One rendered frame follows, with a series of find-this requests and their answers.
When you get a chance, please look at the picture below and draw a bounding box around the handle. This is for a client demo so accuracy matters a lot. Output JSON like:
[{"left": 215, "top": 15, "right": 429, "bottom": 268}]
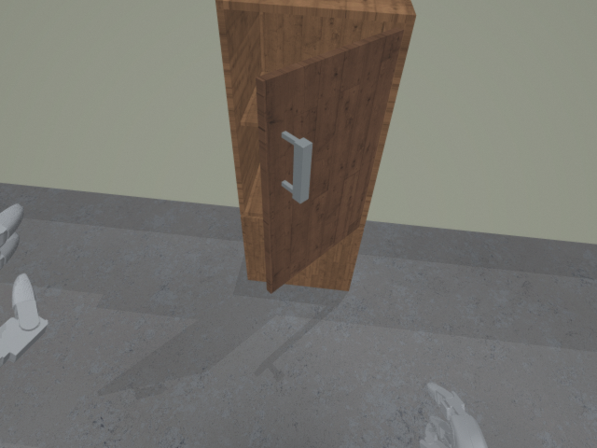
[{"left": 282, "top": 131, "right": 312, "bottom": 203}]

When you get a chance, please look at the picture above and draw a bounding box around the left robot hand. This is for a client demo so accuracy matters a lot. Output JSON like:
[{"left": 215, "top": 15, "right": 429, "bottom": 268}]
[{"left": 0, "top": 203, "right": 48, "bottom": 368}]

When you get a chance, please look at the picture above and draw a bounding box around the cupboard door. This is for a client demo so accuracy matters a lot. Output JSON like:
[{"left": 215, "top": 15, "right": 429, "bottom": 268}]
[{"left": 256, "top": 27, "right": 404, "bottom": 294}]

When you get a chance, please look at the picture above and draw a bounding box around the right robot hand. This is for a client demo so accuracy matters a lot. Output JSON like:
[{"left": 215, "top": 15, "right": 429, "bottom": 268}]
[{"left": 420, "top": 383, "right": 488, "bottom": 448}]

